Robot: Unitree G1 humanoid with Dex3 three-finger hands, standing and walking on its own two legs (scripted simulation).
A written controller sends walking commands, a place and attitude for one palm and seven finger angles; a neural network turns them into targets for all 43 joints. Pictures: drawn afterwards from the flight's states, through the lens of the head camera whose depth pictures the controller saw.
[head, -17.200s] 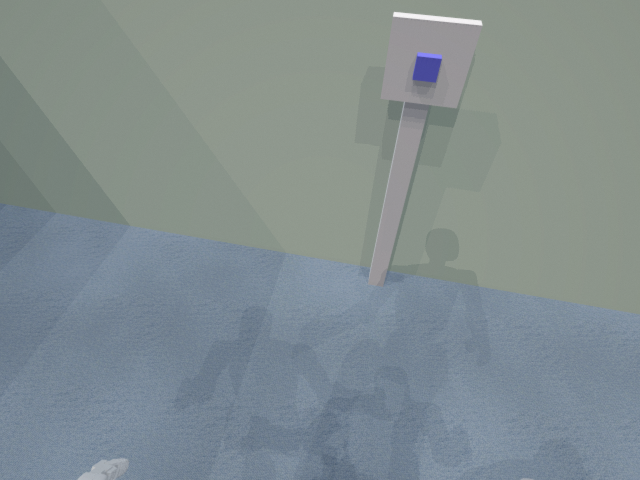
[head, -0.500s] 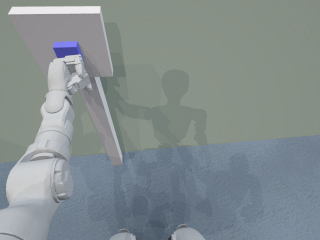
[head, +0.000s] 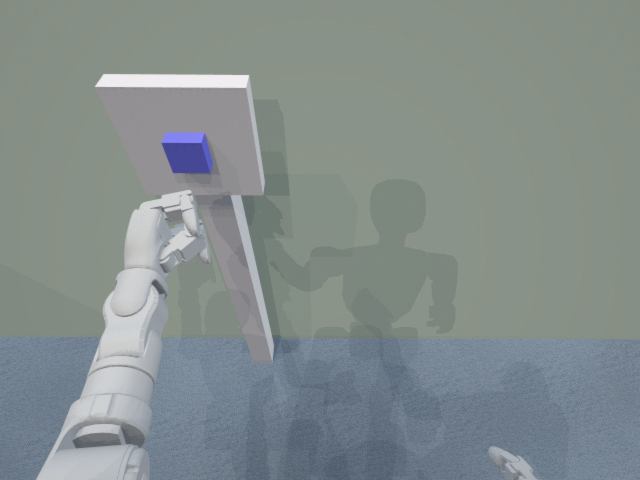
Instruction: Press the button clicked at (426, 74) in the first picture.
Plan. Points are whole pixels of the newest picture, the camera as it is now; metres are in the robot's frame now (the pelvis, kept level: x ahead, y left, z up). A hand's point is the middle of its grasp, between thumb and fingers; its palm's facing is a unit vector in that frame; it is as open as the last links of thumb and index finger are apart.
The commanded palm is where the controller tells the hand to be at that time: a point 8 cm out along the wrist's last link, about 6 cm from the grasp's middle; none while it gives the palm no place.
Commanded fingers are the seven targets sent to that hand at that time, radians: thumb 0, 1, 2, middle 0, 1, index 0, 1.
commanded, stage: pull the fist back off the button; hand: left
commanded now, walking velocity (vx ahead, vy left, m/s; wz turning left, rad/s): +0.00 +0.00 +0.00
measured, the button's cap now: (189, 151) +0.51 +0.20 +0.13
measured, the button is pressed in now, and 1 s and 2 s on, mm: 0 0 0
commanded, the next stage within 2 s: draw the hand back to the body in 0.14 s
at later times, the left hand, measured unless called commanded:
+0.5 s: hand (171, 262) +0.33 +0.18 +0.12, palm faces +0.04 -1.00 +0.00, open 3.1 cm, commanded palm +0.29 +0.23 +0.12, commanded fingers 0.00 0.90 0.90 -1.30 -1.50 -1.30 -1.50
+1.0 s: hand (90, 330) +0.24 +0.22 +0.14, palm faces +0.27 -0.93 -0.23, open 3.1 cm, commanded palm +0.20 +0.26 +0.17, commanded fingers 0.00 0.90 0.90 -1.30 -1.50 -1.30 -1.50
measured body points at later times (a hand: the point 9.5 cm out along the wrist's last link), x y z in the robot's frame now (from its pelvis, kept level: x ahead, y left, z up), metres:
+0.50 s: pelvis -0.01 -0.01 +0.01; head -0.01 -0.02 +0.46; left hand +0.33 +0.23 +0.12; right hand +0.12 -0.25 -0.10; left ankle -0.01 +0.11 -0.71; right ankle -0.01 -0.10 -0.71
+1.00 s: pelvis -0.01 +0.01 +0.03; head -0.02 -0.01 +0.48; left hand +0.22 +0.27 +0.16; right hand +0.19 -0.20 -0.05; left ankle -0.01 +0.11 -0.71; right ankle -0.01 -0.10 -0.71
